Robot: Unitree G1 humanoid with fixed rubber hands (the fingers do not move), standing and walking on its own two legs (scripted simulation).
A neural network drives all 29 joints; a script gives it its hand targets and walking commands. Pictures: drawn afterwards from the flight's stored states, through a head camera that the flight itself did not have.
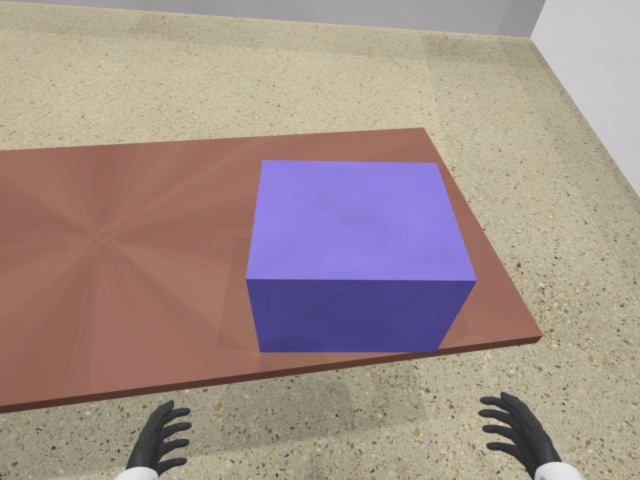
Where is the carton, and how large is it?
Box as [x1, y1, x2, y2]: [246, 160, 476, 351]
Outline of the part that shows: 263,160 246,274 246,282 260,351 435,351 476,281 436,163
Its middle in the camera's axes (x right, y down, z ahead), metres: +0.04 +0.03 +0.60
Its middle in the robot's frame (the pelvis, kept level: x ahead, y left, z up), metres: +0.43 -0.02 +0.00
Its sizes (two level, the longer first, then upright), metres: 0.275 0.227 0.195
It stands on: a table, 0.69 m high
